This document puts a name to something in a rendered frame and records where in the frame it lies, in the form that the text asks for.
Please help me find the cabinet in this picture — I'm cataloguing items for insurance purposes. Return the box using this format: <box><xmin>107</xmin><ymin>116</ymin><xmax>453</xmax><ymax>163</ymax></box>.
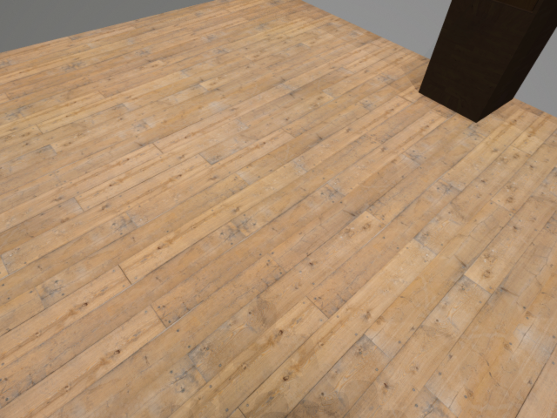
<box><xmin>419</xmin><ymin>0</ymin><xmax>557</xmax><ymax>123</ymax></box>

